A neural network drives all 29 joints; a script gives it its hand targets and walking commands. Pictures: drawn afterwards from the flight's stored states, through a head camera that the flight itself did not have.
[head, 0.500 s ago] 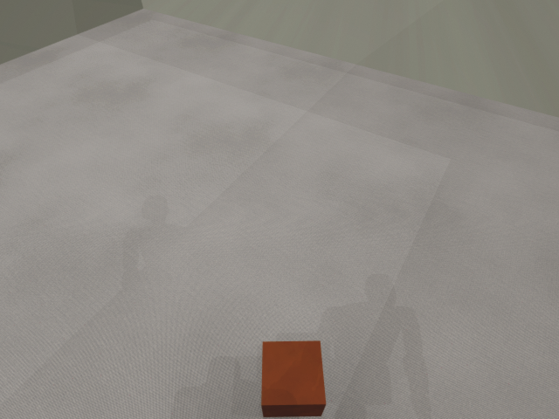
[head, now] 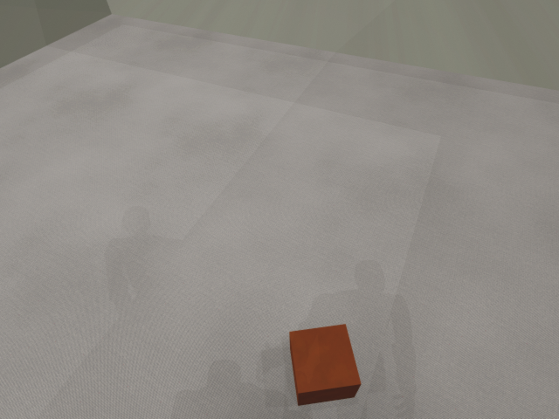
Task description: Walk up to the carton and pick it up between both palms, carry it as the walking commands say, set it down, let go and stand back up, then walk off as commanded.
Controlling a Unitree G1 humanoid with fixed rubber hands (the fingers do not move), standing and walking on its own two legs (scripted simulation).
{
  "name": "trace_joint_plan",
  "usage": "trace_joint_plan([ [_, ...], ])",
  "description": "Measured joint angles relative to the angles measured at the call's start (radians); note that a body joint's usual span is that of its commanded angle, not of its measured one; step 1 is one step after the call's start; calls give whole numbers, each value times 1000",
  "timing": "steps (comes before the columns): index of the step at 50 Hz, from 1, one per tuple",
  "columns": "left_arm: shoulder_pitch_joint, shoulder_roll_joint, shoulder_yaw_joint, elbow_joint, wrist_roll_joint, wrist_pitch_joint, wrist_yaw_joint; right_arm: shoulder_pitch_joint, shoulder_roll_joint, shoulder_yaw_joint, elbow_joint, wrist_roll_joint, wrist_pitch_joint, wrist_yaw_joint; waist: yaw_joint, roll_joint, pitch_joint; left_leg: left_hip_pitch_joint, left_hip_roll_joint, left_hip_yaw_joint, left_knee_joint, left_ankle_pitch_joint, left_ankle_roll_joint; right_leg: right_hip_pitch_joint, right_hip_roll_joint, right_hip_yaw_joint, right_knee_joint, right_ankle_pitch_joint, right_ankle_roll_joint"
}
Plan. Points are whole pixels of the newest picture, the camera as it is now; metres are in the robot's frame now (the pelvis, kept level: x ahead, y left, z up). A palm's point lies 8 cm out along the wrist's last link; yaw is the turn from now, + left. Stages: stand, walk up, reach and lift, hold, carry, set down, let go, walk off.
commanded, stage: walk off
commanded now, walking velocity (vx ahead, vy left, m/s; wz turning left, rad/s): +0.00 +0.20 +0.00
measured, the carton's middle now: (321, 364) +0.41 -0.12 -0.68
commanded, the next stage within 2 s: stand in 0.22 s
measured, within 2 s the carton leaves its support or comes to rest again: neither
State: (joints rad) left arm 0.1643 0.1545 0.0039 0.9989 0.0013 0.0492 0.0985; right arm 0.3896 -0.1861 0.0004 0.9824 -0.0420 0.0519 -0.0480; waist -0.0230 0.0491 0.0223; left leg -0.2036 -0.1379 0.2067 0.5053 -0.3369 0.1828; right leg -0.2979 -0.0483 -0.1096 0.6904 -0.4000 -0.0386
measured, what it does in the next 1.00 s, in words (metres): steps to the left: right foot, then left foot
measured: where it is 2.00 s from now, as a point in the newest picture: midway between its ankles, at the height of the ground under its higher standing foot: outside the picture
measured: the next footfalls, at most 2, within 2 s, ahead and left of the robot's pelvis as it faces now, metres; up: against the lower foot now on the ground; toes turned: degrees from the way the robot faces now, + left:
right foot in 0.02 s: +0.02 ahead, -0.11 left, +0.00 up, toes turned -7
left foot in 0.34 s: +0.03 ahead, +0.27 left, +0.00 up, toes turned +5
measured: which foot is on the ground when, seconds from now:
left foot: down 0.00-0.02, up 0.04-0.32, down 0.34-1.00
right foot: up 0.00-0.00, down 0.02-0.34, up 0.36-0.60, down 0.62-1.00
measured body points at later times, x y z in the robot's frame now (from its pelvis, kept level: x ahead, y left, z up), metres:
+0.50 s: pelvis -0.01 +0.14 +0.02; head +0.00 +0.16 +0.46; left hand +0.01 +0.40 -0.14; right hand +0.04 -0.11 -0.12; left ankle -0.01 +0.26 -0.72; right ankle -0.04 +0.00 -0.67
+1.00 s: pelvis -0.01 +0.17 +0.02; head -0.01 +0.17 +0.47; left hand -0.03 +0.38 -0.14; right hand -0.05 -0.05 -0.14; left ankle -0.01 +0.26 -0.72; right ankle -0.03 +0.05 -0.72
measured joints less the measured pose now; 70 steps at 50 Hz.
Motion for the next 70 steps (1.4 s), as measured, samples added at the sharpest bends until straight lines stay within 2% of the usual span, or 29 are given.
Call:
trace_joint_plan([
  [1, 5, -6, 0, 2, 4, -5, 2, 4, -7, -3, 2, 6, 1, 1, 8, 14, 1, -24, 5, -2, 46, -15, -24, 19, -2, -7, -48, 36, -9],
  [2, 14, -8, 3, 2, 12, -7, 6, 3, -11, -8, 3, 10, 5, 4, 16, 21, 1, -73, 13, -14, 164, -86, -84, 13, -6, -11, -45, 41, -1],
  [4, 50, 1, 15, 12, 24, -14, 14, -15, -20, -21, -9, 1, 17, 15, 26, 12, 4, -188, 22, -84, 456, -150, -159, 17, -24, -14, -54, 42, 20],
  [6, 90, 20, 27, 32, 27, -19, 12, -42, -35, -38, -34, -2, 17, 29, 27, -2, 11, -257, 49, -160, 634, -109, -200, 43, -43, -11, -101, 65, 43],
  [7, 105, 31, 32, 41, 26, -22, 8, -56, -43, -46, -48, -4, 14, 36, 28, -11, 13, -272, 71, -192, 663, -80, -215, 55, -54, -8, -125, 80, 56],
  [10, 125, 64, 47, 55, 33, -32, -2, -89, -58, -58, -76, 4, 15, 50, 36, -39, 18, -259, 150, -240, 556, -47, -252, 73, -92, 2, -172, 114, 86],
  [13, 124, 88, 65, 52, 43, -36, -16, -115, -64, -56, -95, 18, 23, 57, 56, -62, 28, -197, 210, -224, 341, -70, -268, 72, -129, 13, -179, 126, 118],
  [16, 129, 108, 80, 46, 48, -30, -36, -130, -72, -56, -105, 21, 12, 55, 74, -77, 31, -97, 220, -176, 96, 23, -260, 46, -162, 33, -131, 109, 156],
  [17, 136, 114, 81, 41, 53, -28, -43, -130, -76, -58, -105, 19, 0, 53, 72, -76, 29, -75, 220, -167, 43, 61, -256, 21, -167, 41, -83, 77, 144],
  [18, 134, 124, 82, 39, 52, -21, -47, -134, -65, -55, -96, 19, -10, 49, 71, -94, 33, -90, 207, -158, 70, 60, -245, -11, -166, 69, -12, -9, 129],
  [20, 127, 128, 77, 32, 36, -3, -51, -126, -42, -41, -84, 11, -23, 39, 65, -104, 28, -94, 201, -148, 89, 44, -222, -68, -118, 105, 145, -121, 102],
  [22, 111, 120, 70, 21, 24, 1, -60, -109, -21, -26, -72, 6, -28, 27, 58, -102, 17, -72, 199, -142, 46, 60, -206, -101, -73, 96, 251, -120, 80],
  [24, 95, 102, 63, 11, 24, -5, -67, -98, -7, -14, -62, 7, -31, 18, 50, -95, 5, -51, 193, -137, 0, 86, -198, -103, -42, 69, 271, -97, 67],
  [28, 73, 58, 46, 8, 19, -11, -66, -93, 11, -1, -39, 13, -43, 7, 33, -80, -11, -34, 173, -125, -32, 101, -176, -24, 10, 40, 100, -76, 48],
  [31, 70, 28, 28, 17, 18, -22, -61, -86, 21, 3, -14, 23, -42, 4, 29, -77, -16, -34, 146, -110, -10, 86, -170, 95, 25, 42, -178, 94, 30],
  [33, 76, -1, 16, 37, 20, -33, -62, -83, 20, 2, 8, 35, -41, 9, 20, -43, -13, -14, 152, -113, -21, 91, -170, 123, 34, 39, -213, 126, 21],
  [37, 89, -24, 6, 72, 13, -49, -67, -57, 33, 2, 45, 30, -48, 16, 8, -25, -13, 34, 148, -116, -94, 122, -164, 168, 35, 37, -276, 141, 24],
  [48, 124, -26, 4, 141, 8, -54, -65, -14, 53, 1, 122, 29, -67, 11, 14, -52, 13, 49, 141, -119, -114, 131, -152, 192, 31, 37, -313, 162, 36],
  [70, 169, -49, -15, 189, 10, -54, -55, -30, 81, 5, 150, 31, -75, 8, 16, -57, 6, 45, 119, -115, -111, 124, -131, 185, 10, 49, -304, 155, 59],
])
